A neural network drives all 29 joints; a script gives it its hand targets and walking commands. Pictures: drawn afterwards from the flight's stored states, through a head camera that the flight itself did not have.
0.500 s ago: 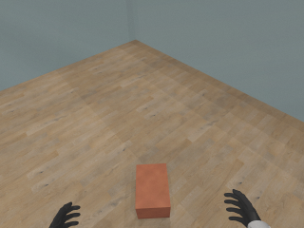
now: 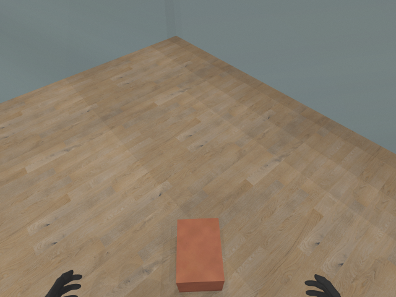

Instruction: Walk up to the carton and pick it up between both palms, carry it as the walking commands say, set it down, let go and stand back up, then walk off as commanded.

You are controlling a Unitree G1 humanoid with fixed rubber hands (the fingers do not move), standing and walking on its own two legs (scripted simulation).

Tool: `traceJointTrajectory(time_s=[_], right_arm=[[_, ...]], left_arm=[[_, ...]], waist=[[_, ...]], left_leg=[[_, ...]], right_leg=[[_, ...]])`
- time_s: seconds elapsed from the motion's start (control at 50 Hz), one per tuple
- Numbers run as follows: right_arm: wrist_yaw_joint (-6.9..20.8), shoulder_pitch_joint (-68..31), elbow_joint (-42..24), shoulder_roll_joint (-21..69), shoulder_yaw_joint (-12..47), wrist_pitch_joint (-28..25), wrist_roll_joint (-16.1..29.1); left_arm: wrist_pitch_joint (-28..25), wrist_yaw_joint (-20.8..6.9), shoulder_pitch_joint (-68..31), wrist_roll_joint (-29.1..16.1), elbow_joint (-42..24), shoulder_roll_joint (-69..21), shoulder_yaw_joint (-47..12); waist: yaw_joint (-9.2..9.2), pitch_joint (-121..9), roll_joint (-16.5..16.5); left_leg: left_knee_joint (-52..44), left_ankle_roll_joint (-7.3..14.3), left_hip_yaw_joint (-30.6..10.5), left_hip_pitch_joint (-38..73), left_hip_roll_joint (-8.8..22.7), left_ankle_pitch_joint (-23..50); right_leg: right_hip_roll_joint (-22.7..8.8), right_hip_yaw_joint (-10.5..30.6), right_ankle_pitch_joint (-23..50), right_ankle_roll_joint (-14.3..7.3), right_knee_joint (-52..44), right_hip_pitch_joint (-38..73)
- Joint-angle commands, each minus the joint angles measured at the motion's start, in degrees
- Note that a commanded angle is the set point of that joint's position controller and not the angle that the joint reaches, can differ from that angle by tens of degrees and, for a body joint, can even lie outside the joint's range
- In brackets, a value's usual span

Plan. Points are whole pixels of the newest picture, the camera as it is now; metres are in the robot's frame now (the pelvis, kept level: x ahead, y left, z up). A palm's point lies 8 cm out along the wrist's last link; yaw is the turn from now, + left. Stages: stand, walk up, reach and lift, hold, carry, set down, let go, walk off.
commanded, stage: stand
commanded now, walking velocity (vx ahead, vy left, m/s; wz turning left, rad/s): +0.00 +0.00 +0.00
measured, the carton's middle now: (199, 254) +0.42 -0.01 -0.67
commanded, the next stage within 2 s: walk off in 1.24 s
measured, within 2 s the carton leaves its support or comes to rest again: neither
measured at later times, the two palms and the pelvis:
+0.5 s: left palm out of the picture +0.11 +0.29 -0.06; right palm out of the picture +0.07 -0.27 -0.10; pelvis -0.04 +0.00 +0.00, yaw +0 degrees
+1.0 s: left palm out of the picture +0.08 +0.29 -0.06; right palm out of the picture +0.03 -0.28 -0.10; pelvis -0.06 +0.00 +0.00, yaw +0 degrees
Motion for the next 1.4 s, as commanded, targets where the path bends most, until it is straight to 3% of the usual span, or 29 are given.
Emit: traceJointTrajectory(time_s=[0.0, 0.02, 0.08, 0.14, 0.18, 0.22, 0.24, 0.26, 0.32, 0.34, 0.4, 0.44, 0.5, 0.54, 0.56, 0.58, 0.64, 0.8, 0.88, 0.94, 1.02, 1.04, 1.1, 1.12, 1.16, 1.2, 1.26, 1.36, 1.38], right_arm=[[-1.25, 0.33, -2.52, -11.73, -2.58, -2.25, -2.69], [-1.44, -0.51, -3.14, -12.51, -2.94, -2.58, -2.84], [-1.09, -1.26, -1.79, -11.04, -2.23, -2.54, -3.48], [-1.08, -1.96, -3.43, -11.85, -2.67, -2.1, -3.02], [-1.05, -2.43, -3.42, -10.54, -2.11, -2.44, -2.99], [-1.21, 1.06, -2.14, -12.01, -2.33, -2.21, -3.25], [-1.47, -1.65, -2.6, -11.5, -2.94, -2.29, -3.29], [-1.71, 0.59, -2.01, -9.71, -2.41, -2.49, -2.95], [-1.44, 0.08, -2.02, -11.91, -2.28, -2.28, -3.29], [-1.34, -1.12, -1.88, -12.69, -2.61, -2.19, -3.77], [-0.77, -1.29, -2.09, -11.94, -2.5, -3.1, -3.63], [-1.19, -0.77, -1.25, -10.59, -1.93, -3.74, -3.93], [-0.63, -0.37, 0.16, -12.5, -2.65, -3.38, -3.6], [-0.67, -0.57, -0.25, -13.29, -2.87, -3.51, -3.77], [-0.58, -0.47, -0.04, -12.99, -2.41, -3.89, -3.75], [-0.53, -2.05, 0.35, -14.19, -2.64, -3.76, -3.98], [-0.17, 0.31, 1.47, -12.83, -2.04, -3.84, -3.62], [-0.05, -2.74, 3.11, -13.15, -2.09, -4.17, -3.05], [-0.52, -1.74, 3.15, -14.78, -2.73, -3.67, -3.41], [-0.73, -2.37, 4.34, -14.59, -2.33, -3.95, -2.51], [-0.91, -2.94, 3.8, -12.65, -1.6, -4.27, -2.31], [-0.9, -3.93, 3.88, -13.19, -1.52, -4.09, -2.61], [-0.83, -4.19, 4.83, -14.52, -1.89, -4.22, -3.19], [-0.9, -2.94, 4.87, -13.67, -1.77, -4.08, -2.57], [-0.58, -4.49, 4.15, -13.77, -2.06, -3.8, -2.7], [-1.06, -4.3, 4.76, -12.52, -1.56, -4.47, -2.96], [-1.2, -3.48, 5.45, -14.0, -1.79, -4.09, -3.1], [-0.48, -3.97, 5.14, -13.64, -1.44, -4.0, -2.49], [-0.63, -4.06, 5.84, -14.14, -1.41, -4.2, -2.79]], left_arm=[[-1.13, 1.23, -0.77, 0.13, 0.27, 9.78, 1.68], [-1.49, 0.9, -1.73, -0.02, -0.09, 9.08, 1.37], [-2.17, 1.0, -1.64, 0.37, 0.62, 8.47, 0.69], [-2.37, 1.06, -2.73, 0.44, 0.3, 9.96, 1.14], [-2.47, 1.47, 0.25, 0.27, 0.53, 10.26, 0.9], [-2.36, 1.15, 1.83, -0.36, 1.28, 10.92, 1.55], [-2.44, 1.36, 1.96, -0.12, 1.35, 8.79, 1.39], [-2.47, 1.05, 0.14, -0.3, 1.34, 9.38, 0.77], [-2.53, 0.92, -4.36, 0.55, 0.81, 10.66, 1.47], [-2.53, 0.87, -2.33, 0.57, 0.95, 9.8, 1.29], [-3.06, 0.73, -5.01, 0.51, 0.51, 10.2, 0.86], [-3.57, 0.34, -3.43, 0.19, 0.38, 10.3, 1.12], [-3.44, 0.13, -4.64, 0.12, 1.35, 9.62, 0.84], [-3.63, -0.12, -6.18, 0.02, 1.13, 9.79, 0.66], [-3.69, -0.37, -5.92, -0.18, 1.47, 10.12, 0.72], [-3.4, -0.23, -5.45, 0.46, 2.17, 10.28, 1.04], [-3.56, -0.48, -6.22, 0.5, 2.9, 11.5, 1.23], [-4.28, 0.04, -6.53, -0.25, 3.36, 10.6, 0.4], [-4.51, -0.26, -5.74, -0.42, 3.57, 10.96, 0.26], [-4.17, 0.05, -4.74, -0.75, 4.35, 9.84, 0.2], [-4.58, 0.12, -5.5, -0.48, 4.84, 11.06, 0.19], [-4.38, 0.34, -6.23, -0.01, 4.22, 11.78, 0.32], [-4.63, 0.12, -5.19, -0.57, 5.36, 11.04, 0.49], [-4.51, -0.02, -5.34, -1.01, 4.9, 11.14, 0.12], [-4.56, 0.07, -5.86, -0.46, 5.0, 10.83, 0.06], [-4.52, 0.01, -5.99, -0.44, 5.62, 10.51, 0.45], [-4.14, 0.0, -5.62, -0.63, 5.68, 10.93, 0.15], [-4.21, -0.02, -7.49, -0.6, 5.96, 12.38, -0.04], [-4.28, 0.17, -8.46, -0.61, 6.31, 11.59, 0.1]], waist=[[2.09, -10.19, -3.01], [2.35, -11.02, -1.39], [2.97, -8.5, -4.8], [1.93, -8.97, -4.2], [4.59, -9.98, -6.19], [3.52, -12.08, -5.5], [4.42, -10.64, -2.7], [2.49, -11.35, -3.52], [1.61, -8.12, -3.75], [2.95, -5.66, -4.01], [2.21, -7.06, -5.52], [2.37, -4.58, -2.09], [2.09, -3.54, -6.43], [1.18, 0.1, -1.85], [2.23, 2.13, -3.65], [2.86, 1.01, -0.96], [1.95, 0.07, -4.74], [2.67, -0.57, -3.42], [1.6, -2.06, -8.12], [2.95, 0.07, -1.56], [2.62, -1.88, -3.68], [2.48, -2.09, -6.67], [2.48, -2.43, -2.71], [1.64, -3.82, -5.44], [2.4, -2.34, -0.02], [3.01, -2.87, -5.25], [2.44, 1.33, -1.96], [1.46, 1.33, -5.44], [2.47, 0.34, -1.25]], left_leg=[[-2.31, 1.84, -0.63, 2.75, 4.09, 31.11], [-1.74, 1.59, -0.89, 3.14, 4.97, 35.61], [-4.45, 1.88, -2.59, 2.2, 3.95, 22.52], [-1.96, 2.3, -0.71, 2.27, 3.84, 26.56], [-1.9, 1.64, -1.08, -0.1, 3.58, 31.01], [-0.21, 2.2, 0.29, 1.33, 3.36, 32.38], [-1.12, 2.53, -1.36, 0.01, 4.9, 32.43], [-2.56, 2.17, -0.94, 3.89, 4.62, 31.04], [-5.45, 2.09, -2.42, 3.61, 4.74, 18.53], [-6.4, 2.81, -2.96, 0.45, 4.51, 14.93], [-7.33, 2.86, -4.26, 0.2, 4.4, 11.38], [-7.63, 2.81, -4.02, 0.19, 4.55, 10.82], [-7.89, 2.67, -4.59, 0.04, 4.32, 6.23], [-8.15, 3.1, -5.91, -3.57, 4.69, 2.77], [-9.83, 3.79, -7.03, -5.64, 4.52, 0.64], [-10.16, 3.7, -6.92, -4.55, 4.24, -1.79], [-8.52, 2.72, -4.58, -3.81, 2.87, 0.36], [-8.04, 2.83, -4.92, -2.51, 4.0, 6.97], [-7.45, 2.36, -4.36, -0.26, 4.31, 10.07], [-9.12, 3.03, -5.82, -1.6, 5.06, 8.7], [-7.14, 3.31, -5.19, -2.31, 4.78, 11.08], [-7.92, 3.05, -5.09, -2.88, 4.9, 10.87], [-8.54, 3.41, -5.69, -1.59, 4.91, 11.15], [-8.1, 3.3, -4.93, 0.17, 5.21, 11.2], [-8.53, 3.09, -4.1, -1.04, 4.91, 9.72], [-9.5, 3.73, -6.16, -1.54, 5.29, 11.71], [-8.52, 3.53, -5.22, -1.95, 5.36, 9.33], [-9.31, 3.31, -6.18, -1.85, 4.95, 7.74], [-8.32, 4.06, -5.81, -4.2, 5.27, 10.14]], right_leg=[[-7.84, 6.3, 37.92, 2.0, -5.45, 8.43], [-8.03, 5.85, 38.86, 1.8, -4.11, 8.48], [-7.42, 6.67, 27.19, 2.97, -8.16, 5.99], [-7.69, 6.36, 34.57, 2.59, -7.45, 7.19], [-8.55, 8.01, 41.0, 2.19, -5.85, 11.73], [-9.51, 7.44, 45.8, 1.85, -4.9, 13.1], [-9.74, 8.29, 41.06, 1.27, -5.08, 12.36], [-8.93, 6.92, 40.1, 1.61, -5.66, 10.18], [-8.76, 9.59, 22.45, 1.48, -8.6, 5.11], [-7.63, 7.49, 21.17, 2.04, -9.37, 6.0], [-8.44, 8.81, 16.45, 1.62, -10.05, 5.76], [-8.64, 9.04, 14.23, 1.69, -10.5, 4.35], [-8.31, 9.98, 5.02, 2.2, -13.29, 1.44], [-8.67, 12.41, 0.95, 1.03, -13.42, -1.36], [-8.73, 11.73, -0.8, 0.89, -13.34, -1.43], [-7.24, 10.78, -2.12, 1.25, -13.67, -0.57], [-7.77, 11.88, -7.76, 2.24, -15.32, -0.31], [-9.54, 12.31, 6.81, 1.22, -14.66, 1.17], [-9.63, 12.05, 11.68, 1.73, -13.58, 1.42], [-9.05, 11.07, 10.72, 1.41, -12.51, 2.0], [-10.2, 12.42, 17.97, 1.83, -13.18, 5.93], [-9.98, 11.13, 17.28, 1.2, -11.96, 5.63], [-10.21, 12.16, 19.87, 0.83, -12.49, 5.64], [-10.21, 11.49, 16.51, 1.51, -12.24, 5.72], [-9.94, 11.82, 15.82, 0.99, -12.28, 5.0], [-9.31, 10.41, 17.8, 1.01, -11.92, 6.8], [-10.21, 12.53, 11.32, 0.78, -13.63, 1.75], [-8.94, 11.28, 7.69, 1.07, -15.04, 0.42], [-9.87, 11.81, 11.93, 0.7, -13.51, 3.58]])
